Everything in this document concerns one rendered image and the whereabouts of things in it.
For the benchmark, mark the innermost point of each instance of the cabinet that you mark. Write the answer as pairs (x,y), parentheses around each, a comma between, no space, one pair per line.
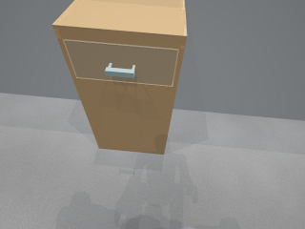
(126,116)

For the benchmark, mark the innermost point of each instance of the handle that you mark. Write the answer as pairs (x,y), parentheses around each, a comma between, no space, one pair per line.
(118,72)

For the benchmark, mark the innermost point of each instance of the drawer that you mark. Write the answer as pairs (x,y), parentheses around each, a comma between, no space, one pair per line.
(153,65)

